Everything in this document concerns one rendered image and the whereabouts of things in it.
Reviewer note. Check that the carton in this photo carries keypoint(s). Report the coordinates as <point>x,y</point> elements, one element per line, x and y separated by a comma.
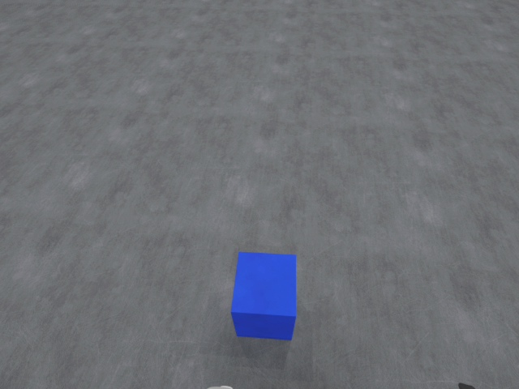
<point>264,298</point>

